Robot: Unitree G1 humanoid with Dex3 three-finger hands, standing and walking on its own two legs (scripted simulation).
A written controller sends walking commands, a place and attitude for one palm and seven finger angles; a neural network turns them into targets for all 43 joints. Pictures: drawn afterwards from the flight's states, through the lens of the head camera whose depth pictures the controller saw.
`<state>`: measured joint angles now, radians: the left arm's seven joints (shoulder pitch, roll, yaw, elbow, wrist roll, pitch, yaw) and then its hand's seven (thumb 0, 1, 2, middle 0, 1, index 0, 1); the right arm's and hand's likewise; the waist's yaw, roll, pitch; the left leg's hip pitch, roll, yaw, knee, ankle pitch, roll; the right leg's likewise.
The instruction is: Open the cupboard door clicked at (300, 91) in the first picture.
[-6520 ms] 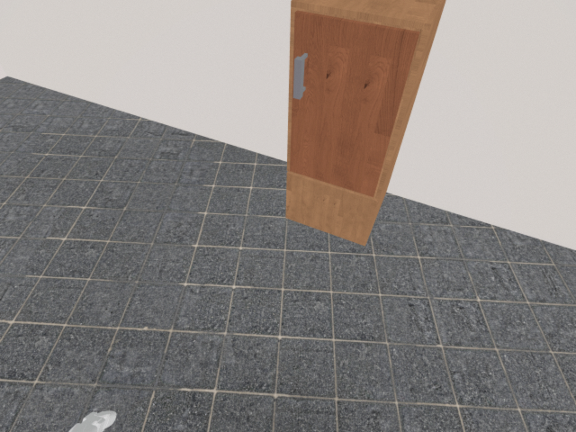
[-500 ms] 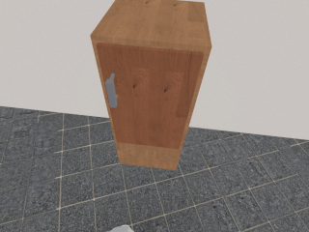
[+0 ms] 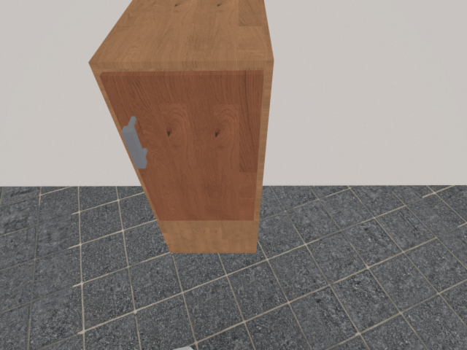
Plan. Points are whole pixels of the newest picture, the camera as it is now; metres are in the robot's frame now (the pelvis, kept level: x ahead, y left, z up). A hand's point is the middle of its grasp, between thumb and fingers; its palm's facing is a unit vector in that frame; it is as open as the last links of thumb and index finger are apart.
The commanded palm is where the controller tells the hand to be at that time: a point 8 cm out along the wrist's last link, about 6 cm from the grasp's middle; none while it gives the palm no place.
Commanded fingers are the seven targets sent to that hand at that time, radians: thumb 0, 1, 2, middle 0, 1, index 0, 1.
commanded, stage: come to a stop and stand still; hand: left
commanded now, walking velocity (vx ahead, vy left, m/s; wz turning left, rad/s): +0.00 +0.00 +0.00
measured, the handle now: (137, 142) +0.58 +0.28 -0.01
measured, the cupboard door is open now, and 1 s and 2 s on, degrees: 0 0 0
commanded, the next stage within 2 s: look again from close up in 0.62 s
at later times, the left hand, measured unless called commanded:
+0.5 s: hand out of the picture -0.01 +0.14 -0.16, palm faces +0.07 -0.98 -0.19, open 7.3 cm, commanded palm none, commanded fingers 0.00 0.90 0.90 -0.20 -0.30 -0.20 -0.30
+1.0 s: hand out of the picture -0.03 +0.16 -0.16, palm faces +0.04 -0.98 -0.21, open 7.4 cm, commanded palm none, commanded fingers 0.00 0.90 0.90 -0.20 -0.30 -0.20 -0.30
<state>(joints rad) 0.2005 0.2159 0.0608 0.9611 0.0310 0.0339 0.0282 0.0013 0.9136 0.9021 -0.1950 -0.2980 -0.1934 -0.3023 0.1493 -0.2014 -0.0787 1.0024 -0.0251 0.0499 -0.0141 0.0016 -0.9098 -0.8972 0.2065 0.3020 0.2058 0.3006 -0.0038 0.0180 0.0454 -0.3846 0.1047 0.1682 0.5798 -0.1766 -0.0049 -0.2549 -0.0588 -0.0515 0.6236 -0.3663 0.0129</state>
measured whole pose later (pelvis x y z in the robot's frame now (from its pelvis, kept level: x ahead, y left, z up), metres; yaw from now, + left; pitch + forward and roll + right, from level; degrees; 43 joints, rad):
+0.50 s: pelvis -0.02 -0.03 +0.02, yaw +1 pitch -1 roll +0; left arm 0.24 0.16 0.01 1.12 0.01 0.01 0.03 0.00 0.93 0.90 -0.20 -0.30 -0.20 -0.30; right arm 0.27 -0.13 -0.01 1.15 -0.02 0.01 -0.04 0.01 -0.92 -0.90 0.20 0.30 0.20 0.30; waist 0.01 0.00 0.02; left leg -0.12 0.04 0.05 0.43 -0.29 -0.02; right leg -0.19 0.01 -0.10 0.43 -0.22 -0.04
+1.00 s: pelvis -0.03 -0.01 +0.01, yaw +1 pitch -1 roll +0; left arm 0.30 0.13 -0.01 1.13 0.01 -0.02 0.03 0.00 0.91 0.90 -0.20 -0.30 -0.20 -0.30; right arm 0.34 -0.13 0.02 1.08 -0.02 -0.02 -0.03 0.01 -0.91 -0.90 0.20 0.30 0.20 0.30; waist 0.00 0.04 0.00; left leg -0.16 0.00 0.06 0.49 -0.31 0.02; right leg -0.24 -0.03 -0.08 0.51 -0.25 -0.01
